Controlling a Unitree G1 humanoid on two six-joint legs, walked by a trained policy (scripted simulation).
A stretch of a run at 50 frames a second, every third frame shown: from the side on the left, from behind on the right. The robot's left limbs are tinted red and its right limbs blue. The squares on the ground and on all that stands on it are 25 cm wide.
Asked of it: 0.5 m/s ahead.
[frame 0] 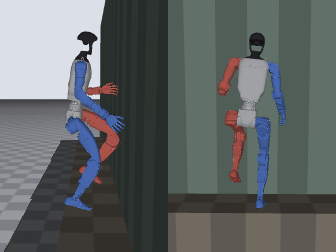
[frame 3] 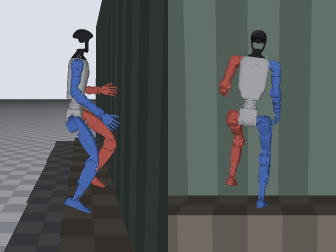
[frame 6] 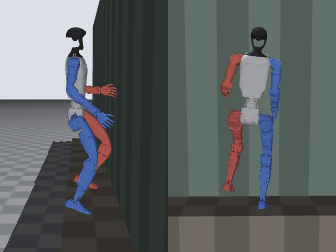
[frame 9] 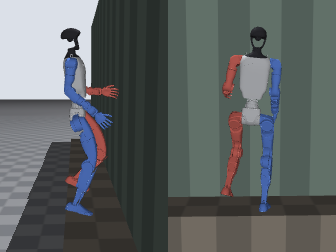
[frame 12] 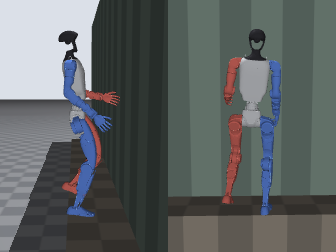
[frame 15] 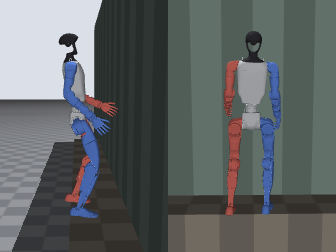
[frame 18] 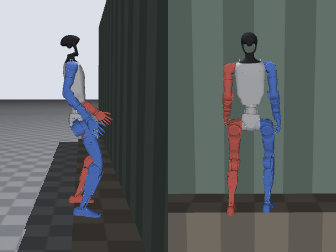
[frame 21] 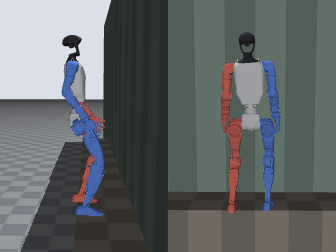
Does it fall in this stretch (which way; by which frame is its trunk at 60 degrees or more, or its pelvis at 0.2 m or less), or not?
no
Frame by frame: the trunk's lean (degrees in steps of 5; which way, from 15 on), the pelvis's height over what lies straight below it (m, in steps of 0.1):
0: 15 forward, 0.8
3: 10, 0.8
6: 5, 0.8
9: 10, 0.8
12: 10, 0.8
15: 10, 0.8
18: 5, 0.8
21: 5, 0.7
